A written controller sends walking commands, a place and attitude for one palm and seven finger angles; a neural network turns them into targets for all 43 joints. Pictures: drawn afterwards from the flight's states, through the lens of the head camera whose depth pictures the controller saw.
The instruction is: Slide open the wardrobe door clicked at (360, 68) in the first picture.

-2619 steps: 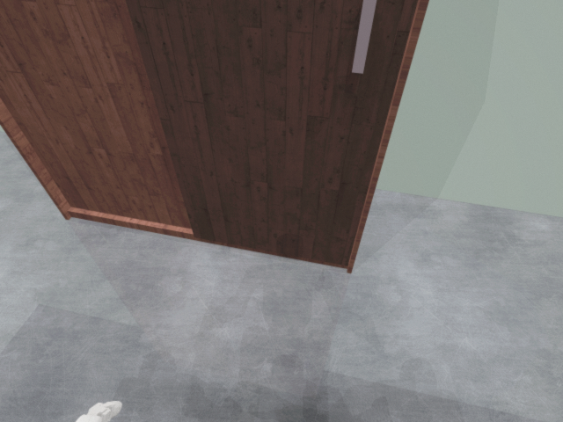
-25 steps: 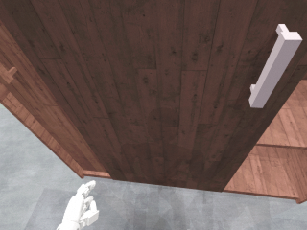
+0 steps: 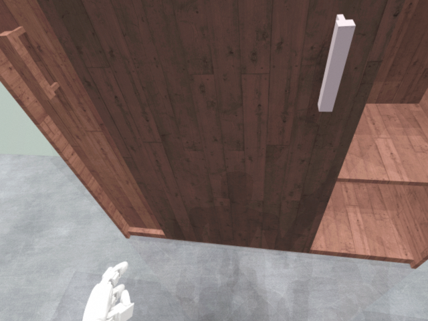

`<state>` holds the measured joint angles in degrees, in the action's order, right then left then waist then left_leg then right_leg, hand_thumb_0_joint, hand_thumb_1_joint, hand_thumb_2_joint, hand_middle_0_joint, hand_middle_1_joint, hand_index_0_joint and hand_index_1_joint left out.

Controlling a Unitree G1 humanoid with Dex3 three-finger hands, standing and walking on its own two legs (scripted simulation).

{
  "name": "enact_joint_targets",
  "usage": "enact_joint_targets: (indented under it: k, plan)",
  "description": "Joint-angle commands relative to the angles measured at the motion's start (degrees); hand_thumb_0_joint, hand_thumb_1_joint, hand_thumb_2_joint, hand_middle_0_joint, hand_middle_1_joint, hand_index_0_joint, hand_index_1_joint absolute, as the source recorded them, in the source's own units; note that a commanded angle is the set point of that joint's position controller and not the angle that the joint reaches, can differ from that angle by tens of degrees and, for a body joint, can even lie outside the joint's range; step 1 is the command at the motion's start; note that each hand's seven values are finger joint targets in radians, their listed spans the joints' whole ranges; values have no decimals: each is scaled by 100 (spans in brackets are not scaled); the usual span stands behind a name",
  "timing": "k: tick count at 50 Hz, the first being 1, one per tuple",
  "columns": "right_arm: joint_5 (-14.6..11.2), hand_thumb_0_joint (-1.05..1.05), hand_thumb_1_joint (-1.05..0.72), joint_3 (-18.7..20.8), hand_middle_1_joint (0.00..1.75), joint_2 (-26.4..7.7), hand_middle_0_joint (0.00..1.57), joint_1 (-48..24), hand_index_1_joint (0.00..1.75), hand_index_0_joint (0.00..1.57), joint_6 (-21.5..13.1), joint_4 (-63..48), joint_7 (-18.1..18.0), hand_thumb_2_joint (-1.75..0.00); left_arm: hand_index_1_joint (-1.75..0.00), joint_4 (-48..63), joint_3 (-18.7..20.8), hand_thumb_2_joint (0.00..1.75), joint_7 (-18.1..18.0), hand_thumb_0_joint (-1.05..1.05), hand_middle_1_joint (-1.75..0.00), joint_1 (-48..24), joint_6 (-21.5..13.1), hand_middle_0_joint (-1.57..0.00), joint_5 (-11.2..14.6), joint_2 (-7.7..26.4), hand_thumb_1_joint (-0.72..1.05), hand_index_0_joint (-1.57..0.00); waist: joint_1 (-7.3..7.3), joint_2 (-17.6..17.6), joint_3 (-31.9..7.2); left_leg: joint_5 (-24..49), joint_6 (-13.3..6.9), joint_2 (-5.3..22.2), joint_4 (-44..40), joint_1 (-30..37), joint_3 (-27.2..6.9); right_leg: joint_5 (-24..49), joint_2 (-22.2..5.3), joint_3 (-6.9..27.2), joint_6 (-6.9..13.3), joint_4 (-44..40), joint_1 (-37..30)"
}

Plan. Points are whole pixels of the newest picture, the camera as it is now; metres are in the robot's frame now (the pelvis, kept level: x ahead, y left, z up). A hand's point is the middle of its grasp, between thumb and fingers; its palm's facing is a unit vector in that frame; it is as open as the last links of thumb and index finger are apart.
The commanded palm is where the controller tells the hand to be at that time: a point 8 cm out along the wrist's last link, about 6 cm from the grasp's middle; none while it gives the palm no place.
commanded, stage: stop stepping back and stand still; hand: right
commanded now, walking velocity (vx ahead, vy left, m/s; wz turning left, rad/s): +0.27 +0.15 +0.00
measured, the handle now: (332, 65) +0.54 -0.20 +0.21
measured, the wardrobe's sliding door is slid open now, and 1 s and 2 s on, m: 0.43 0.43 0.43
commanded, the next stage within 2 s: let the arm hang, fingers relaxed in 0.56 s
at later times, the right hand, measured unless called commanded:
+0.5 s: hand out of the picture +0.16 -0.30 +0.18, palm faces +0.45 +0.83 -0.34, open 7.5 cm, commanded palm +0.08 -0.33 +0.18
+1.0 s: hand out of the picture +0.07 -0.19 -0.18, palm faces +0.13 +0.98 -0.13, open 6.8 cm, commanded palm none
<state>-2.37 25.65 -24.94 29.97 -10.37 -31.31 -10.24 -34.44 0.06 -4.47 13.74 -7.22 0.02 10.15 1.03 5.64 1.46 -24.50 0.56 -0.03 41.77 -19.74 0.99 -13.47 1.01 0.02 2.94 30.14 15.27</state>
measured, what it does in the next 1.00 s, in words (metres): steps on the spot: left foot, then left foot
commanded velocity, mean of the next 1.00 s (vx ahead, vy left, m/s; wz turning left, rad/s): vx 0.08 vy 0.05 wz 0.00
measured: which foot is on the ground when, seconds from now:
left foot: up 0.00-0.10, down 0.12-0.34, up 0.36-0.66, down 0.68-1.00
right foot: down 0.00-1.00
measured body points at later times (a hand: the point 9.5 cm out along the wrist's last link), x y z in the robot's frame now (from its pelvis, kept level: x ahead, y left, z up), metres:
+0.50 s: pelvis -0.05 -0.03 +0.00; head -0.06 -0.09 +0.45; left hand +0.09 +0.19 -0.06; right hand +0.13 -0.34 +0.20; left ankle -0.05 +0.10 -0.66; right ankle -0.03 -0.13 -0.74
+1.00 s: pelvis +0.00 -0.01 -0.02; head +0.03 -0.04 +0.43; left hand +0.07 +0.23 -0.15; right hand +0.07 -0.24 -0.17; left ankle -0.01 +0.10 -0.74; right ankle -0.01 -0.12 -0.74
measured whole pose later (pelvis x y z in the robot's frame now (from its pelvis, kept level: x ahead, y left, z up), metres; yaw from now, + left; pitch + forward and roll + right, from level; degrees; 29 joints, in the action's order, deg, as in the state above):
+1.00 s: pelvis +0.00 -0.01 -0.02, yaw -5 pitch +1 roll +0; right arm 0.6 2.4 -9.4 15.4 1.2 45.2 -1.0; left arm -49.6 -0.3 -1.2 17.2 0.3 -2.0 11.0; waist 0.7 4.2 2.5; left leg -21.2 -0.4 1.0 38.9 -17.3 2.6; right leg -20.8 0.8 -1.2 1.1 39.7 19.8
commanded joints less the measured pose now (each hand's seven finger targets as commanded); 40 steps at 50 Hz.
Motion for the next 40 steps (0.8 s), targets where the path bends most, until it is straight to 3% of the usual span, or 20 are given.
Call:
enact_joint_targets:
  k: [1, 3, 6, 9, 12, 15, 16, 17, 18, 19, 21, 25, 27, 31, 32, 33, 34, 35, 38, 40]
  plan:
    - [43, 0, -90, 392, 30, -687, 20, -29, 30, 20, -437, -1271, 13, -90, -30, 754, 262, 90, 136, 0, -30, -456, -393, -20, 52, 930, 90, -20, -81, -1747, -545, 408, -9, -166, -1117, 985, 246, -983, -1005, 1099, 272, -1464, 338]
    - [75, 0, -90, 334, 30, -698, 20, 68, 30, 20, -363, -703, 81, -90, -30, 741, 228, 90, 111, 0, -30, -573, -255, -20, 21, 944, 90, -20, -101, -1675, -286, 138, -106, -379, -1434, 1688, 532, -2716, -876, 1093, 135, -1809, 1303]
    - [105, 0, -90, 394, 30, -823, 20, -247, 30, 20, -254, -199, 179, -90, -30, 751, 244, 90, 71, 0, -30, -629, -79, -20, -15, 926, 90, -20, -155, -982, 32, -291, -479, -57, -2098, 1621, 46, -2639, -499, 722, -50, -756, 1708]
    - [6, 0, -90, 145, 30, -735, 20, -1068, 30, 20, -201, -278, 198, -90, -30, 698, 393, 90, 49, 0, -30, -571, 54, -20, 88, 954, 90, -20, -130, 1267, 35, -1779, -1522, 1814, -3364, 85, -2555, -1212, 68, 15, -169, 3208, 1379]
    - [17, 0, -90, 98, 30, -746, 20, -1387, 30, 20, -218, -352, 119, -90, -30, 623, 209, 90, 40, 0, -30, -632, 2, -20, 3, 783, 90, -20, 45, 266, 97, -1790, -1358, 1754, -3061, -930, -1808, -1252, -495, 349, -73, 2720, 590]
    - [106, 0, -90, -72, 30, -781, 20, -1807, 30, 20, -251, -898, 45, -90, -30, 557, 133, 90, -75, 0, -30, -635, -39, -20, -25, 787, 90, -20, 105, -788, 74, -2002, -871, 878, -1729, -1496, -473, -1139, -184, -151, -55, 377, -688]
    - [76, 0, -90, -41, 30, -844, 20, -1952, 30, 20, -320, -1159, 21, -90, -30, 624, 133, 90, -147, 0, -30, -641, -157, -20, -15, 852, 90, -20, 125, -1604, 143, -1588, -685, 427, -629, -1443, -136, -1500, -320, 242, -22, -701, -859]
    - [92, 0, -90, 41, 30, -851, 20, -1995, 30, 20, -438, -1605, -52, -90, -30, 684, 203, 90, -95, 0, -30, -486, -254, -20, -40, 1093, 90, -20, 86, -3490, -35, -1230, -293, -313, 1321, -2045, 365, -2507, -1580, 2728, 309, -1902, -1211]
    - [181, 0, -90, 176, 30, -1021, 20, -2083, 30, 20, -553, -1930, -101, -90, -30, 764, 160, 90, -27, 0, -30, -537, -367, -20, -66, 846, 90, -20, 52, -3348, 101, -832, -247, -414, 2542, -1879, -241, -2707, -2097, 3782, 787, -2369, -365]
    - [264, 0, -90, 553, 30, -1337, 20, -1739, 30, 20, -623, -1909, -52, -90, -30, 735, 282, 90, 21, 0, -30, -580, -438, -20, -92, 837, 90, -20, -157, -2042, -316, -217, -199, -209, 3076, -1274, -371, -1350, -1925, 2689, 1036, -1999, -124]
    - [67, 0, -90, 706, 30, -1317, 20, -853, 30, 20, -506, -1716, 7, -90, -30, 750, 275, 90, 203, 0, -30, -390, -467, -20, 14, 767, 90, -20, -65, -1515, -276, -31, -106, -1, 2885, -1633, -418, -1862, -1882, 3012, 936, -2001, -254]
    - [55, 0, -90, 544, 30, -791, 20, 30, 30, 20, -495, -1066, 53, -90, -30, 529, 208, 90, 272, 0, -30, -426, -391, -20, -8, 717, 90, -20, -84, -1975, -97, 387, -140, 94, 542, -432, 175, -1419, -1414, 1285, 499, -1830, 309]
    - [43, 0, -90, 549, 30, -747, 20, 243, 30, 20, -454, -702, 64, -90, -30, 582, 215, 90, 185, 0, -30, -337, -319, -20, -49, 782, 90, -20, -70, -2111, -108, 189, -146, -157, -340, 376, 502, -1677, -1311, 996, 363, -1949, 659]
    - [111, 0, -90, 401, 30, -714, 20, -220, 30, 20, -358, -239, 66, -90, -30, 647, 223, 90, 66, 0, -30, -329, -230, -20, -54, 820, 90, -20, -78, -1204, -348, 269, -209, -164, -1920, 1742, 447, -1728, -869, 463, 165, -859, 978]
    - [111, 0, -90, 334, 30, -723, 20, -349, 30, 20, -361, -184, 81, -90, -30, 609, 235, 90, 52, 0, -30, -333, -229, -20, -44, 816, 90, -20, -85, -627, -359, 407, -400, 257, -2243, 1809, -151, -1329, -684, 277, 123, 5, 1097]
    - [637, 0, -90, -1590, 30, 518, 20, 266, 30, 20, 567, 3627, 855, -90, -30, -109, 429, 90, 456, 0, -30, -259, -144, -20, -39, 1190, 90, -20, -20, 284, -431, 4164, -721, 1875, -1538, 1701, -868, -411, -409, -73, -202, 1873, 1879]
    - [613, 0, -90, -1677, 30, 407, 20, 58, 30, 20, 881, 3777, 996, -90, -30, 118, 347, 90, 484, 0, -30, -24, 176, -20, -48, 605, 90, -20, 38, 735, -738, 5683, -1048, 2058, -1275, 1618, -956, -1705, -360, -9, -294, 2179, 1763]
    - [557, 0, -90, -1683, 30, 310, 20, -167, 30, 20, 925, 3896, 1076, -90, -30, 185, 238, 90, 462, 0, -30, 63, 342, -20, -36, 527, 90, -20, 145, 637, -752, 5628, -980, 1966, -1176, 1344, -722, -1819, -249, -183, -314, 2244, 1562]
    - [452, 0, -90, -1897, 30, 553, 20, -1154, 30, 20, 1109, 4507, 983, -90, -30, -145, 366, 90, 496, 0, -30, 549, 590, -20, -176, 1009, 90, -20, 319, 1246, -281, 1537, -537, 1146, -694, -323, 141, 234, -486, 161, -99, 744, 255]
    - [440, 0, -90, -2080, 30, 850, 20, -1038, 30, 20, 1191, 5031, 1003, -90, -30, -263, 407, 90, 431, 0, -30, 363, 564, -20, -312, 1498, 90, -20, 86, -359, -349, 328, 76, 242, 524, -673, 450, 1771, -1587, 2158, 668, -212, 11]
